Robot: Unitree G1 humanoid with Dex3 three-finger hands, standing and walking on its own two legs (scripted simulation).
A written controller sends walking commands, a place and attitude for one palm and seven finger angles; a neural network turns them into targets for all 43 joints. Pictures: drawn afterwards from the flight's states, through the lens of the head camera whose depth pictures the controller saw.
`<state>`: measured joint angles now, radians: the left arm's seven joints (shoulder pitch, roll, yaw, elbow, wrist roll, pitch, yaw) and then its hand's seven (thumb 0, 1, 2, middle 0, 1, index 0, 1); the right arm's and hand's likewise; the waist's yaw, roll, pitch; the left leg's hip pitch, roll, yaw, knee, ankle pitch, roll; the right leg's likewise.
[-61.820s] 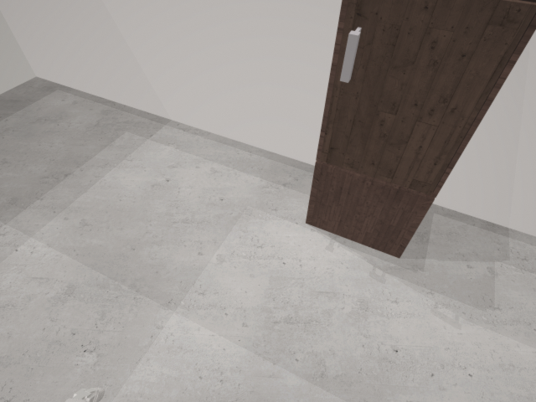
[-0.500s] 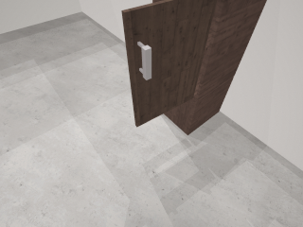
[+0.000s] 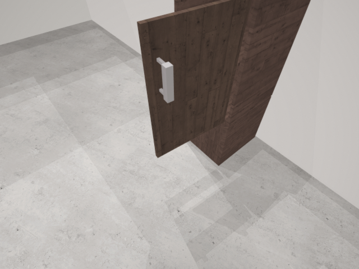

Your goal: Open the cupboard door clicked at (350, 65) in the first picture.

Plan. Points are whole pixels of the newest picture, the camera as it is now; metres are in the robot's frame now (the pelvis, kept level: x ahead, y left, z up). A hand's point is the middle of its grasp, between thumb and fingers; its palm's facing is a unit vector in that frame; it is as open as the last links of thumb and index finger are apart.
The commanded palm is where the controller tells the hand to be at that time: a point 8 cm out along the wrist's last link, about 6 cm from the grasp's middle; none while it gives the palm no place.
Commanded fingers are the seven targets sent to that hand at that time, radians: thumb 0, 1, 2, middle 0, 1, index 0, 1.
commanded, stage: look to check the result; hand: left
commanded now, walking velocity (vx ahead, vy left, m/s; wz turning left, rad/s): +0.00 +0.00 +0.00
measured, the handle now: (164, 80) +0.63 +0.08 +0.08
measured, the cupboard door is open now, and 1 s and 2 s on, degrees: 84 84 84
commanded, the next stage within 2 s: stand and wait in 0.50 s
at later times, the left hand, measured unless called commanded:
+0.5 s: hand out of the picture +0.09 +0.24 -0.15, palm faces -0.01 -0.94 -0.34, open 7.4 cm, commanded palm none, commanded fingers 0.00 0.90 0.90 -0.20 -0.30 -0.20 -0.30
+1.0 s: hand out of the picture +0.12 +0.23 -0.16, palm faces -0.03 -0.94 -0.33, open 7.4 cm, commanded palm none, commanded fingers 0.00 0.90 0.90 -0.20 -0.30 -0.20 -0.30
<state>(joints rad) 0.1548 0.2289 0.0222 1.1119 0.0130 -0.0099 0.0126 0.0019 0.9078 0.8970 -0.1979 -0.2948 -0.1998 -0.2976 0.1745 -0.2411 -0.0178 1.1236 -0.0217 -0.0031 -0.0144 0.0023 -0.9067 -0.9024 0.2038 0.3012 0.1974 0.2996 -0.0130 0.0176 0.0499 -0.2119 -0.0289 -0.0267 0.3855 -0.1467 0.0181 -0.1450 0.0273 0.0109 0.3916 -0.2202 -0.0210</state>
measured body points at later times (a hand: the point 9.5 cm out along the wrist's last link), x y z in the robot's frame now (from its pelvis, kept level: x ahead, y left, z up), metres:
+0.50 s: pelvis +0.03 -0.01 +0.00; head +0.05 -0.01 +0.45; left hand +0.09 +0.29 -0.13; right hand +0.10 -0.29 -0.14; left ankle +0.04 +0.11 -0.74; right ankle +0.00 -0.11 -0.74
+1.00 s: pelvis +0.04 -0.01 +0.00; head +0.06 -0.02 +0.45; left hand +0.12 +0.27 -0.13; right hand +0.11 -0.30 -0.14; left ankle +0.04 +0.11 -0.74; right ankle +0.00 -0.11 -0.74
